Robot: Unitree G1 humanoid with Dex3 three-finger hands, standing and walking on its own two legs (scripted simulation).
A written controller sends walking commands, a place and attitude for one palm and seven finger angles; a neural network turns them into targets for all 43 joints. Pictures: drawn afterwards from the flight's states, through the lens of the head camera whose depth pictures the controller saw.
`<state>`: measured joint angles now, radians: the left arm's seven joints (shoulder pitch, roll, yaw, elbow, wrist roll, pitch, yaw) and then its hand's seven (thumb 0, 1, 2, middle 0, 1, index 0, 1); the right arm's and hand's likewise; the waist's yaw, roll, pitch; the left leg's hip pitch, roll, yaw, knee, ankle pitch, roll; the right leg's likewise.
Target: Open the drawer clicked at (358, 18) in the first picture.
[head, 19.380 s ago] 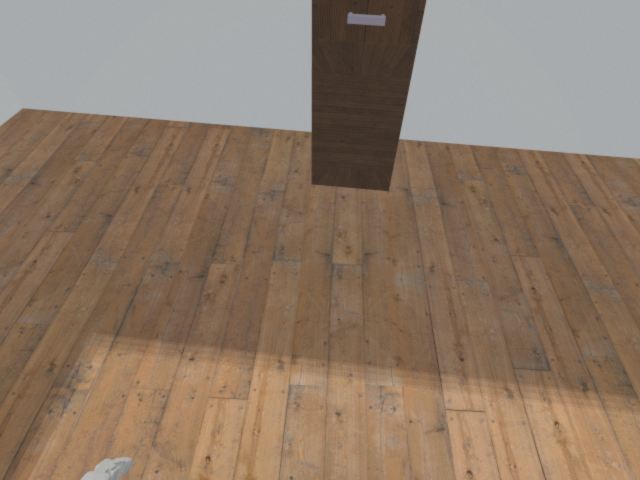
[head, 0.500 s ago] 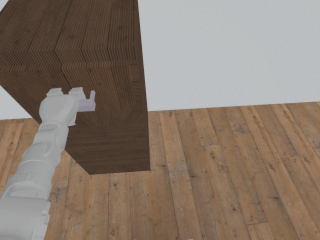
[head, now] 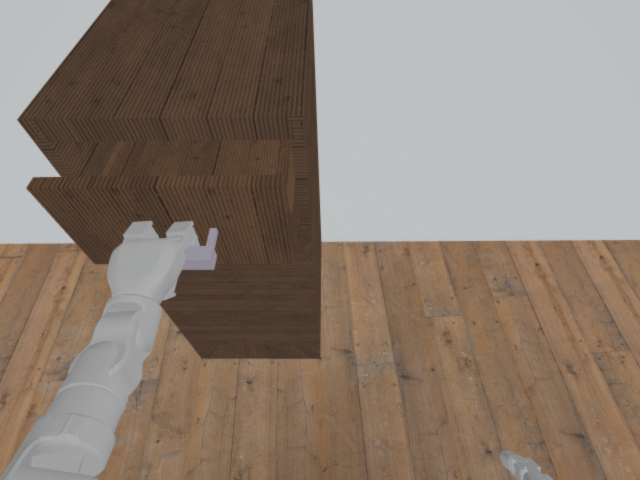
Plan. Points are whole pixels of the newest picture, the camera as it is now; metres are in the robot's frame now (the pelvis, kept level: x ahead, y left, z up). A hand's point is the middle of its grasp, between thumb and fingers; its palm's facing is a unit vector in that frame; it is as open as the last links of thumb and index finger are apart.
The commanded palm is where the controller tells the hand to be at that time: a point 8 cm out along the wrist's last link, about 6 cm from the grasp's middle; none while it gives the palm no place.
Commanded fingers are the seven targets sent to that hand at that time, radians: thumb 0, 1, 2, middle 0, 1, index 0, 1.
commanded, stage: pull the drawer open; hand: left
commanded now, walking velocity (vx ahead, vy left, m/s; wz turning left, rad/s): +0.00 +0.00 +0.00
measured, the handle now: (171, 246) +0.42 +0.23 +0.03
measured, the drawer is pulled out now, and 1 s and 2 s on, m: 0.08 0.19 0.30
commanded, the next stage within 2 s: none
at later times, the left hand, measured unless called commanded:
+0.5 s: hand (156, 320) +0.31 +0.23 +0.01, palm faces -0.02 -0.07 -1.00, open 5.7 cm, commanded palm +0.28 +0.23 +0.06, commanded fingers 0.00 0.90 0.90 -0.40 -1.35 -0.40 -1.35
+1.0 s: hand (146, 359) +0.26 +0.23 +0.01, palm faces -0.02 -0.07 -1.00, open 5.8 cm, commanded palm +0.23 +0.24 +0.06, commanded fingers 0.00 0.90 0.90 -0.40 -1.35 -0.40 -1.35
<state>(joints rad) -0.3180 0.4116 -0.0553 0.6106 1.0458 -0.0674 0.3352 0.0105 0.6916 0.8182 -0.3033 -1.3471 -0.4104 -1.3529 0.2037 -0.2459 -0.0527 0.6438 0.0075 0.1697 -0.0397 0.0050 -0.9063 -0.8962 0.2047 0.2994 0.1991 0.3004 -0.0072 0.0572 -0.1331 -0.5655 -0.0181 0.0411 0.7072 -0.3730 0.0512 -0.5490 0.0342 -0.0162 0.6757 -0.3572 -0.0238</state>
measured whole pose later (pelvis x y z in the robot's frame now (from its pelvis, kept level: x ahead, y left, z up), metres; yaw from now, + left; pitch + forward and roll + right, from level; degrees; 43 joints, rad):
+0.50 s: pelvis +0.00 -0.01 +0.00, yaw +0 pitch +11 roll +0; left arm -0.07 0.40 -0.03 0.38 1.02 -0.05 0.33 0.02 0.69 0.82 -0.29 -1.35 -0.41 -1.35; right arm 0.19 -0.25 -0.05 0.64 0.00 0.14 -0.04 0.01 -0.91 -0.90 0.20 0.30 0.20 0.30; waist 0.01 0.06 -0.11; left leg -0.51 -0.01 0.05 0.68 -0.37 0.04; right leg -0.51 0.04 -0.01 0.68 -0.36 -0.04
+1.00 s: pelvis +0.00 -0.02 +0.00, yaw +0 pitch +9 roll +0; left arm 0.11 0.40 -0.04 0.20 1.02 -0.04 0.33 0.03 0.68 0.82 -0.30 -1.35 -0.41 -1.35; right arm 0.11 -0.23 -0.02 0.62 -0.01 0.12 -0.05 0.01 -0.91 -0.90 0.20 0.30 0.20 0.30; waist 0.05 0.06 -0.10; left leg -0.48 -0.02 0.04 0.69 -0.37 0.03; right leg -0.48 0.04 -0.01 0.70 -0.37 -0.04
